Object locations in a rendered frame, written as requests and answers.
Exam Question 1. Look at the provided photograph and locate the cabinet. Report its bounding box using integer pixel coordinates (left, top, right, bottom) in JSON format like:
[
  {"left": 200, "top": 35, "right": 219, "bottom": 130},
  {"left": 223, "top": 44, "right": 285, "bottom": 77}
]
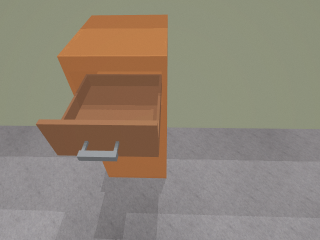
[{"left": 57, "top": 14, "right": 168, "bottom": 179}]

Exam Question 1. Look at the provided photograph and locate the drawer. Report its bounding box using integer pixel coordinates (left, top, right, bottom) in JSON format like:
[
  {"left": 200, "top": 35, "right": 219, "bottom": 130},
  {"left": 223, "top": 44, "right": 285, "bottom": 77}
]
[{"left": 36, "top": 74, "right": 162, "bottom": 157}]

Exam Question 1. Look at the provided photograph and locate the handle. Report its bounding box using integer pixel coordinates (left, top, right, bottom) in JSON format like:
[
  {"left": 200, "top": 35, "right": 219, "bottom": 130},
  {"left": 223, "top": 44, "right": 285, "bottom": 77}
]
[{"left": 76, "top": 141, "right": 120, "bottom": 162}]

